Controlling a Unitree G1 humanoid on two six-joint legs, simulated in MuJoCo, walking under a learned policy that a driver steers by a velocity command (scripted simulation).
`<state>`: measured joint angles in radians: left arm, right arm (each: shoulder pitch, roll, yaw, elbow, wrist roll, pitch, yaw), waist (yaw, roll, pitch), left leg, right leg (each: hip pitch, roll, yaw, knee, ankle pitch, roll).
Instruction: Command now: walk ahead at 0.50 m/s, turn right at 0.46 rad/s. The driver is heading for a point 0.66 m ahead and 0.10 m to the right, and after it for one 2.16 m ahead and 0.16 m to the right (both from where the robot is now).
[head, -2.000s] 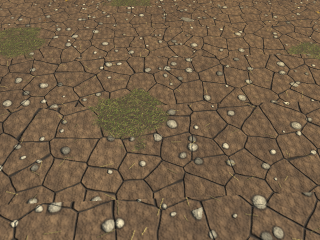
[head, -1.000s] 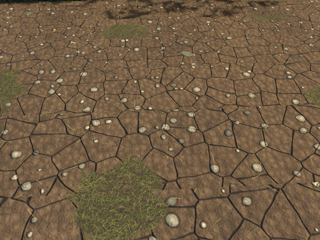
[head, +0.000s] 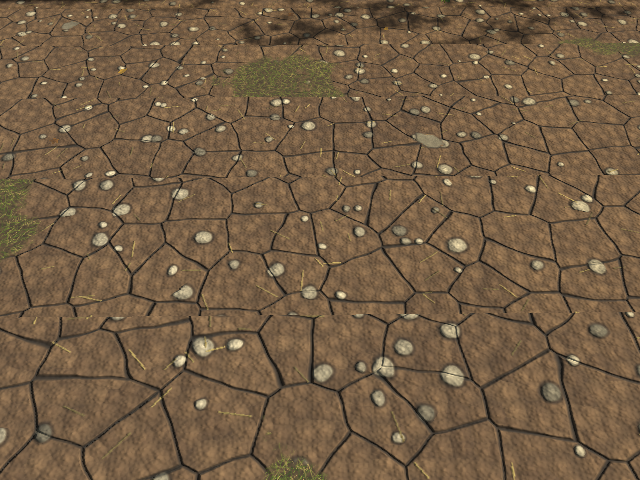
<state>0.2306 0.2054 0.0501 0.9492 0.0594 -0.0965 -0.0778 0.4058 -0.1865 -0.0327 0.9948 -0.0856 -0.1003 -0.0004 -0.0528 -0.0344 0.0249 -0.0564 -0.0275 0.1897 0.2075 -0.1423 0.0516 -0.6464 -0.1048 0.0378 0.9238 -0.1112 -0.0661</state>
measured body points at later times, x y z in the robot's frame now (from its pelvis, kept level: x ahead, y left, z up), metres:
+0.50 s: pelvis +0.26 -0.07 -0.06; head +0.26 -0.08 +0.39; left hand +0.26 +0.15 -0.20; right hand +0.43 -0.34 -0.13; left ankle +0.42 +0.04 -0.74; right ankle +0.15 -0.15 -0.75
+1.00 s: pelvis +0.58 -0.12 -0.18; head +0.59 -0.13 +0.27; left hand +0.84 +0.03 -0.26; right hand +0.51 -0.34 -0.33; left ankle +0.49 +0.00 -0.91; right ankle +0.73 -0.27 -0.90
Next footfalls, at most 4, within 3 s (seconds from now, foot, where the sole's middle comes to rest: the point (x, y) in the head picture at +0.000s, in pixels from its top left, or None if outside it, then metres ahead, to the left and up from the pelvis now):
0.24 right None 0.19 -0.16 -0.79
0.64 left None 0.53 -0.01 -0.95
1.04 right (421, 398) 0.77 -0.27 -0.95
1.50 left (313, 374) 0.85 0.00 -0.95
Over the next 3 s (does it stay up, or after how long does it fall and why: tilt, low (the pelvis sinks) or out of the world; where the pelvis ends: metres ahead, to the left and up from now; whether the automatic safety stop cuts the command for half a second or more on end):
stays up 0.92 -0.06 -0.19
